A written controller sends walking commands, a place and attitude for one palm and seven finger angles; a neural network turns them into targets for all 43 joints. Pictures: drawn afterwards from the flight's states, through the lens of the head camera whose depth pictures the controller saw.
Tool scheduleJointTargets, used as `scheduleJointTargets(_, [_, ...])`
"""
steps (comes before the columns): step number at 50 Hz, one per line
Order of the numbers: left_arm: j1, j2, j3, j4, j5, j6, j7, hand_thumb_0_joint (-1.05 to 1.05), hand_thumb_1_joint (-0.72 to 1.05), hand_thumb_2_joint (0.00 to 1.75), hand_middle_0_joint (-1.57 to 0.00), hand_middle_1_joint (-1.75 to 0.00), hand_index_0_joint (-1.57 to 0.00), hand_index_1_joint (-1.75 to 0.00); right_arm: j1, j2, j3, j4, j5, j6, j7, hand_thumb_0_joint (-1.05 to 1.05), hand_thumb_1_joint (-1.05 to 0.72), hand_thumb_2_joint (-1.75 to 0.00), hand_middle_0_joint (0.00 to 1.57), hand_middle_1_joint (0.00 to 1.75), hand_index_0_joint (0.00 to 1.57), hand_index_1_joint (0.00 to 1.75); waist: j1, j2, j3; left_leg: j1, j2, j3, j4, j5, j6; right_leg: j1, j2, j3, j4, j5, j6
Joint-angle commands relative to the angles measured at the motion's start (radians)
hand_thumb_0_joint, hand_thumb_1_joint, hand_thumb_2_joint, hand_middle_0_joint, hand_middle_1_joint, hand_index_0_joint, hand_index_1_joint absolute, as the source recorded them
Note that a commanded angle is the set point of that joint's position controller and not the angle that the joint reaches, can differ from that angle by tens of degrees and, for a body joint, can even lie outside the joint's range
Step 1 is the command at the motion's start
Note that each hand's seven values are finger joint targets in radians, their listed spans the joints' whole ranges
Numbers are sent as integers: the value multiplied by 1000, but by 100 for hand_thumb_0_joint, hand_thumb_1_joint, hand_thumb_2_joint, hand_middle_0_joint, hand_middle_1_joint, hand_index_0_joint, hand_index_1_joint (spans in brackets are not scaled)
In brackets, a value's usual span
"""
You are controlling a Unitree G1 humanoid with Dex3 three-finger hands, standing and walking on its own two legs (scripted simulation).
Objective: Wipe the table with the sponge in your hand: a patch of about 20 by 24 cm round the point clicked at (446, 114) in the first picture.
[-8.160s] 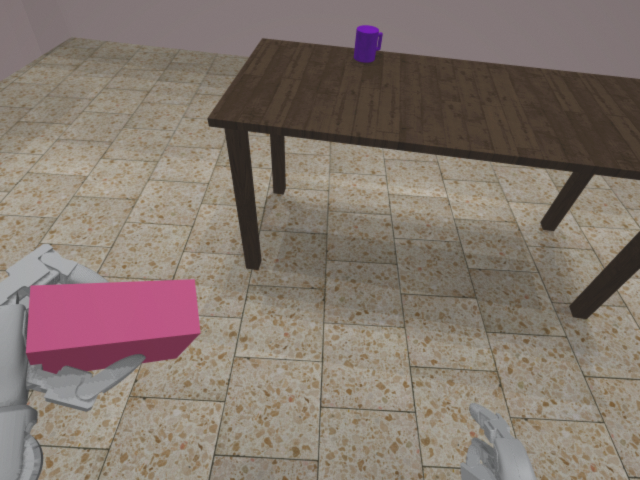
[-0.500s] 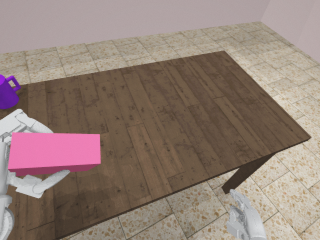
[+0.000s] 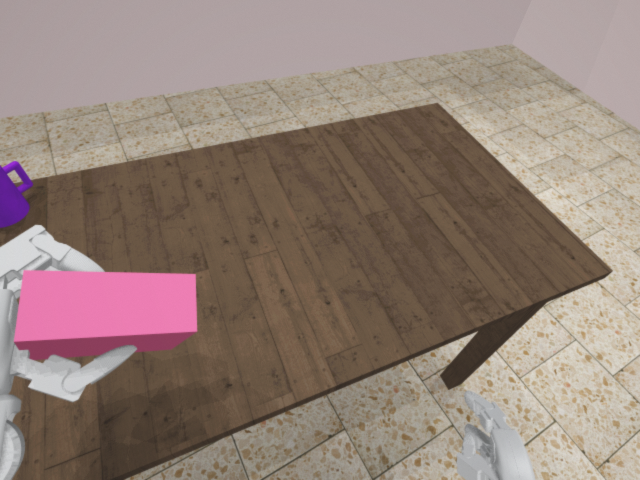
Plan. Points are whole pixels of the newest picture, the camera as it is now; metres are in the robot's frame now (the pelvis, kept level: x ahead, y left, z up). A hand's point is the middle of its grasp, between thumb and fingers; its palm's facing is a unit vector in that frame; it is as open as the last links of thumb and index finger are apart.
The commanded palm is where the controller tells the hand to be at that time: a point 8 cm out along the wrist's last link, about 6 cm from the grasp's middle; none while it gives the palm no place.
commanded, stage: shuffle to correct the standing spot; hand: left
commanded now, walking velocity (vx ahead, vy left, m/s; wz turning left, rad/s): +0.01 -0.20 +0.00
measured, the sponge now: (136, 316) +0.23 +0.20 +0.13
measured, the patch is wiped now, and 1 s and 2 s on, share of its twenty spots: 0.00 0.00 0.00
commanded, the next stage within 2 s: none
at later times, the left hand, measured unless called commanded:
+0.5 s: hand (139, 309) +0.23 +0.19 +0.16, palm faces +0.29 -0.86 -0.42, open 9.8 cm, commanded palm +0.17 +0.23 +0.17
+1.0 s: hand (154, 317) +0.23 +0.18 +0.15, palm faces +0.28 -0.86 -0.42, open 9.8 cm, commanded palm +0.17 +0.22 +0.17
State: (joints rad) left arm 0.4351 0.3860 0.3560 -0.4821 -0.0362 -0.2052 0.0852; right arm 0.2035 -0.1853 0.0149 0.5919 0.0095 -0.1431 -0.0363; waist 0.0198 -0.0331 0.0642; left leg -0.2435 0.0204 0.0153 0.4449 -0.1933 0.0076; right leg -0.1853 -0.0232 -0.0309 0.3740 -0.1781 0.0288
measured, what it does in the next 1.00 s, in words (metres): shifts its weight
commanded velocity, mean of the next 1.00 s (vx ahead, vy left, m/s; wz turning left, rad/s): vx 0.00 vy -0.20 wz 0.00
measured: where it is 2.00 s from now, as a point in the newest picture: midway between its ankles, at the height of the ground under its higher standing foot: outside the picture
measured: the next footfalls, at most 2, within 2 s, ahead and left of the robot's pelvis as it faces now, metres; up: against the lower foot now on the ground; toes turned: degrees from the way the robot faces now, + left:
none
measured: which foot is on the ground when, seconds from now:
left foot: down 0.00-1.00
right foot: down 0.00-1.00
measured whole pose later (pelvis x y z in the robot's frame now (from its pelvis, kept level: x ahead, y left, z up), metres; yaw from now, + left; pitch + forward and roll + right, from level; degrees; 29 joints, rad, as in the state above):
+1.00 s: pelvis +0.00 -0.06 -0.01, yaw -1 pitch +0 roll -1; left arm 0.48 0.41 0.38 -0.55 -0.09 -0.14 0.06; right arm 0.20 -0.19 -0.01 0.57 0.01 -0.10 -0.04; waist 0.00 -0.01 0.07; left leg -0.30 0.11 -0.02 0.55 -0.25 -0.07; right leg -0.26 0.07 -0.06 0.50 -0.25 -0.06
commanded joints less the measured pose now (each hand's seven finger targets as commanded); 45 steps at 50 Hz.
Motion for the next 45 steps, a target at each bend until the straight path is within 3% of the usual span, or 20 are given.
scheduleJointTargets(1, [-87,147,116,-198,-22,-59,18,0,10,130,-120,-160,-120,-160,-73,-133,-58,-167,3,-49,-6,0,-90,-90,20,30,20,30,-6,117,-165,10,92,-78,-122,19,2,65,3,17,-17,69,-26])
scheduleJointTargets(2, [-90,163,129,-206,-18,-53,21,0,10,130,-120,-160,-120,-160,-91,-130,-54,-166,8,-50,-3,0,-90,-90,20,30,20,30,-8,114,-160,22,93,-67,-126,14,-2,50,10,14,-14,63,-25])
scheduleJointTargets(3, [-91,117,85,-195,-24,-53,11,0,10,130,-120,-160,-120,-160,-79,-130,-52,-165,4,-47,0,0,-90,-90,20,30,20,30,-10,120,-153,12,94,-70,-130,4,1,44,15,5,-18,54,-23])
scheduleJointTargets(7, [-108,161,115,-238,-19,-43,14,0,10,130,-120,-160,-120,-160,-98,-128,-56,-175,9,-47,6,0,-90,-90,20,30,20,30,-9,124,-161,24,105,-59,-108,0,1,33,11,14,-10,56,-25])
scheduleJointTargets(8, [-112,120,76,-238,-27,-45,7,0,10,130,-120,-160,-120,-160,-87,-127,-54,-176,5,-45,7,0,-90,-90,20,30,20,30,-11,129,-157,15,101,-59,-105,-8,4,30,15,9,-15,56,-25])
scheduleJointTargets(11, [-105,158,110,-269,-27,-44,10,0,10,130,-120,-160,-120,-160,-80,-131,-67,-185,2,-44,7,0,-90,-90,20,30,20,30,-7,140,-182,25,112,-65,-70,47,6,39,5,22,-2,91,-31])
scheduleJointTargets(12, [-102,196,147,-286,-25,-38,15,0,10,130,-120,-160,-120,-160,-94,-128,-62,-182,6,-44,7,0,-90,-90,20,30,20,30,-8,134,-184,35,109,-56,-70,56,2,35,9,20,2,94,-31])
scheduleJointTargets(13, [-81,154,114,-267,-35,-38,9,0,10,130,-120,-160,-120,-160,-84,-125,-60,-183,1,-38,7,0,-90,-90,20,30,20,30,-8,137,-182,25,107,-52,-58,66,6,36,8,13,-7,98,-30])
scheduleJointTargets(17, [-45,200,165,-278,-41,-25,8,0,10,130,-120,-160,-120,-160,-86,-131,-70,-186,4,-32,4,0,-90,-90,20,30,20,30,-11,120,-203,57,111,-40,-8,152,0,24,-4,32,6,163,-40])
scheduleJointTargets(18, [-30,154,127,-259,-50,-24,-1,0,10,130,-120,-160,-120,-160,-76,-127,-66,-187,1,-26,3,0,-90,-90,20,30,20,30,-12,120,-197,46,111,-35,-3,135,3,21,-3,22,1,152,-38])
scheduleJointTargets(22, [-27,187,156,-265,-54,-11,2,0,10,130,-120,-160,-120,-160,-85,-131,-72,-187,7,-18,-3,0,-90,-90,20,30,20,30,-17,87,-187,44,102,-25,19,80,-3,-11,-15,55,0,142,-50])
scheduleJointTargets(23, [-21,156,130,-254,-60,-11,-3,0,10,130,-120,-160,-120,-160,-74,-132,-70,-186,4,-15,-3,0,-90,-90,20,30,20,30,-18,77,-189,37,98,-23,26,72,0,-11,-14,45,-1,134,-50])
scheduleJointTargets(26, [-28,176,140,-270,-62,-5,-4,0,10,130,-120,-160,-120,-160,-73,-136,-80,-193,5,-14,-8,0,-90,-90,20,30,20,30,-18,51,-198,43,93,-23,60,75,0,-20,-36,73,4,156,-63])
scheduleJointTargets(27, [-25,200,160,-280,-61,-1,3,0,10,130,-120,-160,-120,-160,-92,-133,-73,-188,8,-15,-10,0,-90,-90,20,30,20,30,-19,63,-189,55,92,-18,50,64,-1,-41,-33,76,2,141,-62])
scheduleJointTargets(28, [-19,166,132,-270,-64,-3,-1,0,10,130,-120,-160,-120,-160,-82,-132,-72,-186,3,-12,-11,0,-90,-90,20,30,20,30,-21,63,-186,46,93,-16,56,57,3,-41,-33,67,0,131,-59])
scheduleJointTargets(32, [-33,212,167,-298,-63,1,7,0,10,130,-120,-160,-120,-160,-95,-135,-75,-184,8,-13,-15,0,-90,-90,20,30,20,30,-22,64,-176,54,92,-23,59,68,0,-59,-37,80,7,128,-66])
scheduleJointTargets(33, [-28,181,142,-292,-66,-4,4,0,10,130,-120,-160,-120,-160,-83,-133,-72,-182,2,-10,-15,0,-90,-90,20,30,20,30,-23,80,-182,43,100,-29,52,79,5,-45,-31,60,16,123,-62])
scheduleJointTargets(36, [-20,201,160,-297,-65,-3,2,0,10,130,-120,-160,-120,-160,-76,-137,-81,-187,3,-9,-15,0,-90,-90,20,30,20,30,-20,79,-185,35,107,-31,73,102,5,-31,-38,74,20,154,-62])
scheduleJointTargets(45, [-9,195,159,-275,-67,2,-2,0,10,130,-120,-160,-120,-160,-75,-135,-75,-186,3,-6,-11,0,-90,-90,20,30,20,30,-23,74,-155,3,107,-44,49,-19,7,-58,-29,78,7,49,-63])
